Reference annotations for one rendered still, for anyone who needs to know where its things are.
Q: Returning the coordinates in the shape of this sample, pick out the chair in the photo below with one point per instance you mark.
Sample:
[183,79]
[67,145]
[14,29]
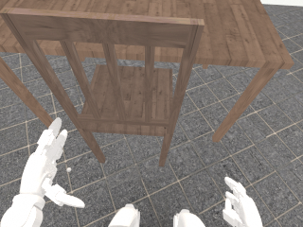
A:
[120,99]

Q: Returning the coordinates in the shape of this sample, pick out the robot left shin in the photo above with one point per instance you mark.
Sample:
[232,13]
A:
[129,205]

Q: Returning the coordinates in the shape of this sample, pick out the left robot hand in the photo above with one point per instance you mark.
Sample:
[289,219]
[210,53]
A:
[42,162]

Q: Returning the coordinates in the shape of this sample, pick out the robot shin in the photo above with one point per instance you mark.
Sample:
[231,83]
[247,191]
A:
[129,205]
[184,211]

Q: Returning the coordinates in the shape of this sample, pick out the robot left forearm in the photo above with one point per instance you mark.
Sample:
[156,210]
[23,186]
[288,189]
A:
[26,211]

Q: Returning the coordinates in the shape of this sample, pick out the table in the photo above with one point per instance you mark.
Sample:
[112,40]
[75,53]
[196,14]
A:
[236,33]

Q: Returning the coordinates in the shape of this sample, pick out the robot right shin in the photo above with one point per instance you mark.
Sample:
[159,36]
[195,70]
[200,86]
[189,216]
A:
[184,211]

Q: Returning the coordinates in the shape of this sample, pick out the right robot hand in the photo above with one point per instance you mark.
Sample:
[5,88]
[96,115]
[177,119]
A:
[245,213]

